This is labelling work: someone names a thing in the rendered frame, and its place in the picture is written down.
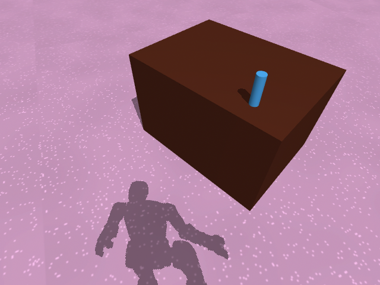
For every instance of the can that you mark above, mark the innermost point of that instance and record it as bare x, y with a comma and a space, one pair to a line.
257, 89

